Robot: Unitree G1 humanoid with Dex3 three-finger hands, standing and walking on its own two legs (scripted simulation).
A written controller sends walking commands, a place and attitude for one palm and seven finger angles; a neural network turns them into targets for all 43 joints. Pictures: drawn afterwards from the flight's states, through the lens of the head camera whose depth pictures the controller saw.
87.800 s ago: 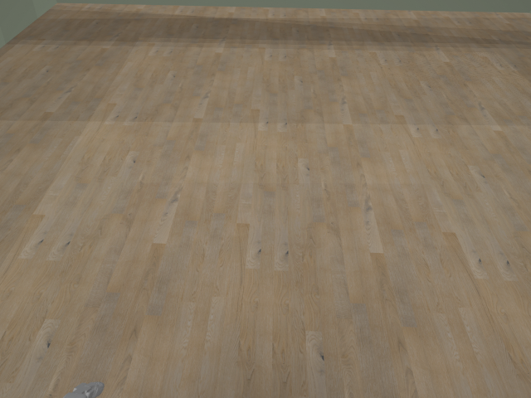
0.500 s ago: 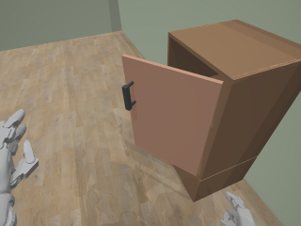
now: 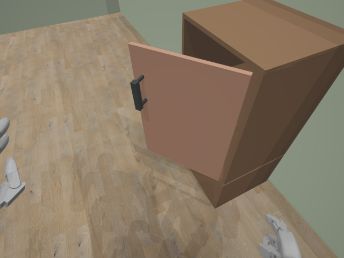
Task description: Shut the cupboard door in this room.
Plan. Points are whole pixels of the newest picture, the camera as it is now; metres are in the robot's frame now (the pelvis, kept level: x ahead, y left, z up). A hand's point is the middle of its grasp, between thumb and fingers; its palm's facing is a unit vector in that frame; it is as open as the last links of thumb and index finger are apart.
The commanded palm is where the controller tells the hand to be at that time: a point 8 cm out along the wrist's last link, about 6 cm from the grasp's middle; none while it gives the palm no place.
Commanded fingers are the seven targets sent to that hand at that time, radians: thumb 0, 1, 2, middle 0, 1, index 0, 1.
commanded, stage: step back with the hand held close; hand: left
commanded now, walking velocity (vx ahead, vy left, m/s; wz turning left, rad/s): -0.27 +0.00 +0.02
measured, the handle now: (140, 92) +0.67 +0.16 -0.02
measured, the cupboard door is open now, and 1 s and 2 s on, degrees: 36 36 36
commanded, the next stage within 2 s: stop stepping back and stand still in 1.00 s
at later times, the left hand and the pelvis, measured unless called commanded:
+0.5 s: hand out of the picture +0.14 +0.27 +0.16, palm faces +0.49 -0.73 -0.48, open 7.4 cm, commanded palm +0.06 +0.30 +0.18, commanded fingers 0.00 0.90 0.90 -0.20 -0.30 -0.20 -0.30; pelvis -0.06 -0.01 -0.02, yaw +3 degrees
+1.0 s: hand out of the picture +0.07 +0.27 +0.16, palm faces +0.51 -0.76 -0.41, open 7.4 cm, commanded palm +0.01 +0.29 +0.18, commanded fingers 0.00 0.90 0.90 -0.20 -0.30 -0.20 -0.30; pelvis -0.13 -0.02 -0.01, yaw +1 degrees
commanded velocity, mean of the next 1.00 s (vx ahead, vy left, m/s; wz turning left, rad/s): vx -0.35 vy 0.00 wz -0.05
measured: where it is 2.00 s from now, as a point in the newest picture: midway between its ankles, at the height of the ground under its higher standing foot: outside the picture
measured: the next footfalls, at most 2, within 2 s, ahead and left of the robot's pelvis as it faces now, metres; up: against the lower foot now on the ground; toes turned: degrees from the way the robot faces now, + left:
right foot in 0.96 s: -0.21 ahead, -0.15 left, +0.00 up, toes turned +5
left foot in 1.72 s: -0.13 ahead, +0.13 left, +0.00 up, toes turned +1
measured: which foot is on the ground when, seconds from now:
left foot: down 0.00-1.00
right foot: down 0.00-0.74, up 0.76-0.94, down 0.96-1.00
